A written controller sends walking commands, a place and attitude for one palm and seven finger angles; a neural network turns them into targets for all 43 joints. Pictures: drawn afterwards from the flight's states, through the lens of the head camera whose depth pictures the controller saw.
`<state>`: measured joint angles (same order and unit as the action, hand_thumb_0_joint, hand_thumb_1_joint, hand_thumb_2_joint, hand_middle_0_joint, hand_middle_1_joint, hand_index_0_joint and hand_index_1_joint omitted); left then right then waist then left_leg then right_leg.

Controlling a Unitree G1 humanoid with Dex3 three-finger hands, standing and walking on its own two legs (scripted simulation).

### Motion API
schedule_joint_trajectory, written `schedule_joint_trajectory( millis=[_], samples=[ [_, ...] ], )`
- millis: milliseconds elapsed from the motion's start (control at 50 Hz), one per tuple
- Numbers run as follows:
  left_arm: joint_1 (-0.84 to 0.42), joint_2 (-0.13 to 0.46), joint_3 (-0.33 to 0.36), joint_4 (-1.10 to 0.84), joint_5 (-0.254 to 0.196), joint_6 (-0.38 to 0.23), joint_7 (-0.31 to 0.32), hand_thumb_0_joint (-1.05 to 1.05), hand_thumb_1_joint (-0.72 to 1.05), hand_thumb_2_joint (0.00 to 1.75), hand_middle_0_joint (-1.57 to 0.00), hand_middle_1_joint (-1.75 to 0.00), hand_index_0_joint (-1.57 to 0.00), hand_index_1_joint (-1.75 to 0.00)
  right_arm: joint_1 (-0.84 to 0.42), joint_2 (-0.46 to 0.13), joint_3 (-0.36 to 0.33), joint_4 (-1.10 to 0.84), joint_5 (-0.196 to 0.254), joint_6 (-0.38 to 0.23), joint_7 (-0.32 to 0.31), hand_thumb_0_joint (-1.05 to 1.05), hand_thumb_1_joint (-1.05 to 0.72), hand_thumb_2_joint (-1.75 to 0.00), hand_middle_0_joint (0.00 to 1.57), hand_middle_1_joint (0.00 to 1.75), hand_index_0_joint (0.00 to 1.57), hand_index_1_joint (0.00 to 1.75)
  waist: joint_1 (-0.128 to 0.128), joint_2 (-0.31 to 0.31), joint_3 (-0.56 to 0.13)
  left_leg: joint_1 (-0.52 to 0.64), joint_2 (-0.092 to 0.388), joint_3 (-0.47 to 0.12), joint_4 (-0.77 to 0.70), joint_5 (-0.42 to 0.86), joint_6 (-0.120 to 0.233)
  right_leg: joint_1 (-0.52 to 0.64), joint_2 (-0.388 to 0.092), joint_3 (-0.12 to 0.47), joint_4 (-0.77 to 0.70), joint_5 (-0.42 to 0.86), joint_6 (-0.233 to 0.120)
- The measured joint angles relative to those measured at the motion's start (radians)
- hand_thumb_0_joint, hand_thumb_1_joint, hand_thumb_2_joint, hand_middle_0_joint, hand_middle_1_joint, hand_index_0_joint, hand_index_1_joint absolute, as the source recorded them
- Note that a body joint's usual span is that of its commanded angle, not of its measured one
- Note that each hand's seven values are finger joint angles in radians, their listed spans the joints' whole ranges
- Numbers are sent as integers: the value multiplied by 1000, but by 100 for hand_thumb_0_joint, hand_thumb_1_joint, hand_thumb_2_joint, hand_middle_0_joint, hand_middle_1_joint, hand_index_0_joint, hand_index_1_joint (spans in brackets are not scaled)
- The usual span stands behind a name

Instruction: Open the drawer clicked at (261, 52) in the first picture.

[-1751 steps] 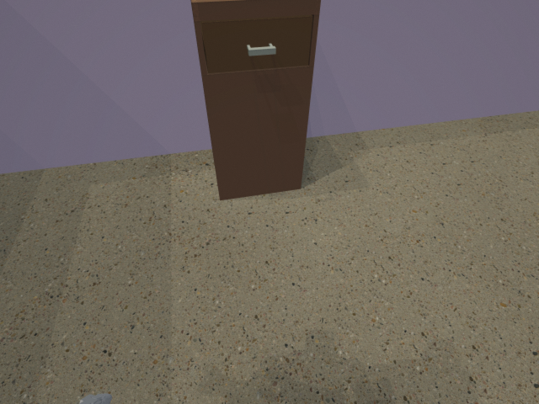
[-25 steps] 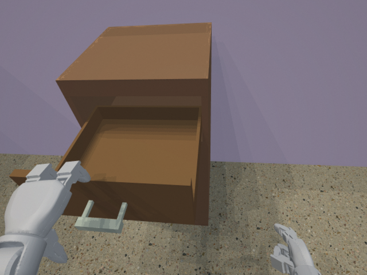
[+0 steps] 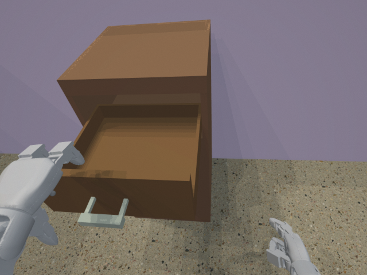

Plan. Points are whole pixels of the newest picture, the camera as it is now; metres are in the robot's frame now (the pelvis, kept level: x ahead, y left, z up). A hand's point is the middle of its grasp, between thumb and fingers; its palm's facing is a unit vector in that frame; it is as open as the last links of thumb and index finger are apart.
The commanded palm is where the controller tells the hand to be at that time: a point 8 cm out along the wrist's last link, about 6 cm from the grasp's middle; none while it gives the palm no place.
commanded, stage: draw the hand back to the body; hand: left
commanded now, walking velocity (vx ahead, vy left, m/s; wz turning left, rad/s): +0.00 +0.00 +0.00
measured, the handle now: (105, 211) +0.23 +0.24 +0.01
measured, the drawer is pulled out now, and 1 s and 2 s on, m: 0.30 0.30 0.30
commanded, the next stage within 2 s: step back with the hand held close in 1.60 s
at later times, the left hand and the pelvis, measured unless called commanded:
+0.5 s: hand (50, 202) +0.18 +0.27 +0.14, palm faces +0.05 -0.07 -1.00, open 13.8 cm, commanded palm +0.15 +0.28 +0.21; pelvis +0.01 +0.01 +0.00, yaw +0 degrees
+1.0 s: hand (71, 168) +0.22 +0.23 +0.19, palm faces +0.38 -0.83 -0.41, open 12.1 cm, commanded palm +0.16 +0.28 +0.20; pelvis +0.03 +0.00 +0.00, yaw -1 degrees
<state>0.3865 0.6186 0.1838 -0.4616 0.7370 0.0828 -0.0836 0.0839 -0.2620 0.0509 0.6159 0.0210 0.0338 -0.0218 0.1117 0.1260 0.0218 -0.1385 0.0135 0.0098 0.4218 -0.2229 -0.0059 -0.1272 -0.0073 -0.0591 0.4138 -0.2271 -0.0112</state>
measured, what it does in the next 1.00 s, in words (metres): stands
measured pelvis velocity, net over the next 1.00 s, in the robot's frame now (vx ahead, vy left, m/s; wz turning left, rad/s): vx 0.03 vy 0.00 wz -0.01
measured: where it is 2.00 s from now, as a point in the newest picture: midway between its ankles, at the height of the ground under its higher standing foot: outside the picture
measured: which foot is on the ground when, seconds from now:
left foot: down 0.00-1.00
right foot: down 0.00-1.00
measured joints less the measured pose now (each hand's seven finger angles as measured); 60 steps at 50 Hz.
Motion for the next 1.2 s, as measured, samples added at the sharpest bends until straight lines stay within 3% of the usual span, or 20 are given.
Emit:
schedule_joint_trajectory(
  millis=[220, 400, 620, 660, 680, 720, 760, 800, 860, 1060, 1200],
  samples=[
    [76, 10, 28, -49, -4, -79, 43, 0, -49, 30, -32, -120, -33, -120, 28, -15, -19, -6, -7, -14, -7, 1, -90, -89, 20, 30, 20, 30, 9, -13, -4, -27, 8, -7, 40, -23, -2, -14, 7, -6, 15, -11, -2],
    [107, 10, 62, -44, -35, -59, 48, 0, -49, 30, -31, -120, -32, -120, 28, -11, -22, -19, 0, -9, -4, 1, -90, -89, 20, 30, 20, 30, -1, -8, -13, -37, 3, -2, 52, -32, 4, -24, 2, -1, 25, -17, 5],
    [154, 27, 57, -102, -19, -90, 76, 0, -49, 30, -32, -120, -33, -120, 39, 2, -19, -39, -2, -9, 1, 1, -90, -89, 20, 30, 20, 30, 8, -16, -22, -53, 0, 3, 65, -43, 11, -36, -2, 4, 27, -21, 12],
    [149, -47, 90, -87, -322, -125, 100, 0, -48, 30, -32, -120, -33, -120, 38, 13, -22, -41, -3, -42, -10, 1, -90, -89, 20, 30, 20, 30, -10, -12, 1, -34, -3, 1, 60, -44, 13, -16, -4, 2, 21, -20, 12],
    [146, -99, 100, -74, -435, -145, 118, -1, -48, 30, -31, -119, -33, -120, 40, 23, -22, -42, -4, -64, -18, 1, -90, -89, 20, 30, 20, 30, -20, -14, 9, -25, -5, 2, 55, -43, 14, -9, -5, 3, 20, -21, 13],
    [141, -191, 111, -57, -595, -166, 144, -1, -46, 31, -31, -118, -32, -118, 52, 45, -16, -37, -6, -99, -34, 1, -90, -89, 20, 30, 20, 30, -35, -26, 17, -8, -5, 5, 42, -41, 13, 4, -6, 6, 14, -22, 12],
    [134, -250, 110, -59, -681, -177, 165, -1, -43, 33, -31, -116, -32, -116, 79, 64, -10, -29, -13, -130, -46, 1, -90, -89, 20, 30, 20, 30, -41, -48, 12, 7, -4, 7, 28, -39, 11, 14, -5, 8, 7, -24, 11],
    [131, -283, 104, -75, -726, -186, 181, -1, -38, 34, -31, -113, -31, -113, 107, 75, -4, -16, -20, -155, -52, 1, -90, -89, 20, 30, 20, 30, -43, -69, 2, 22, -2, 8, 18, -41, 8, 27, -2, 8, 1, -28, 8],
    [123, -299, 94, -97, -757, -199, 195, -1, -31, 38, -30, -108, -30, -108, 135, 77, 0, 2, -25, -180, -54, 1, -90, -89, 20, 30, 20, 30, -48, -87, -5, 38, 3, 6, 12, -48, 3, 46, 3, 6, -10, -32, 4],
    [125, -262, 139, -94, -789, -216, 185, -1, 1, 51, -27, -87, -28, -88, 125, 47, -35, 22, -26, -175, -44, 1, -90, -89, 20, 30, 20, 30, -67, -66, -6, 43, 12, 13, -4, -50, -4, 46, 12, 13, -23, -34, -2],
    [157, -275, 131, -82, -793, -209, 175, 0, 25, 62, -25, -72, -26, -72, 103, 43, -51, 18, -19, -156, -46, 1, -90, -89, 20, 30, 20, 30, -60, -53, -13, 35, 17, 10, -9, -49, -10, 35, 18, 10, -23, -36, -7]
  ],
)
